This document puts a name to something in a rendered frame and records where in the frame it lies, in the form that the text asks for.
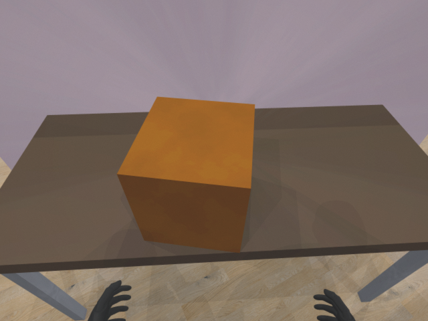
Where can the carton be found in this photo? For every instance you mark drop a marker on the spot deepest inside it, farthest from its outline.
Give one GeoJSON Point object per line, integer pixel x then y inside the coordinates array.
{"type": "Point", "coordinates": [187, 175]}

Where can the table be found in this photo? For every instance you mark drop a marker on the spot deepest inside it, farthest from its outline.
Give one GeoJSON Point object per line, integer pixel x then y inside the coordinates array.
{"type": "Point", "coordinates": [326, 180]}

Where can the robot right hand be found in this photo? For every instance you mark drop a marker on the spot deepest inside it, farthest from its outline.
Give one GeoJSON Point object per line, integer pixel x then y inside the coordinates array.
{"type": "Point", "coordinates": [338, 308]}

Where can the robot left hand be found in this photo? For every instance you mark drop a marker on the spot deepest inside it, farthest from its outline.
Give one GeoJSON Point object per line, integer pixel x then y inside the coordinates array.
{"type": "Point", "coordinates": [102, 310]}

